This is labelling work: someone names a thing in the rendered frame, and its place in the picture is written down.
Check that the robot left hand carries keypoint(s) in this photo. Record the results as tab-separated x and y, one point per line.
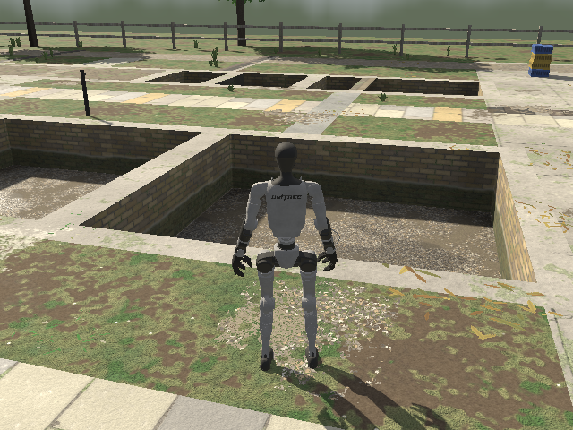
236	263

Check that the left robot shin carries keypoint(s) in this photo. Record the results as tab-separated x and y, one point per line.
266	321

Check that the robot left forearm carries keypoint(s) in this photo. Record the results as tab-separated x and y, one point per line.
243	241

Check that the robot right forearm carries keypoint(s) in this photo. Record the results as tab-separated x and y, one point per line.
327	239

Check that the robot shin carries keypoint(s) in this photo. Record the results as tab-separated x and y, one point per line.
266	321
310	321

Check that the right robot shin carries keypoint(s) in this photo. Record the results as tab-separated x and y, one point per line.
310	321

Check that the right robot upper arm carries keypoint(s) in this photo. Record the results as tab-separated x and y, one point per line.
318	204

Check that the left robot upper arm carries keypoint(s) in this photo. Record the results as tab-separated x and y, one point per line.
253	205

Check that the robot right hand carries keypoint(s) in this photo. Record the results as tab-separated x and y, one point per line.
329	257

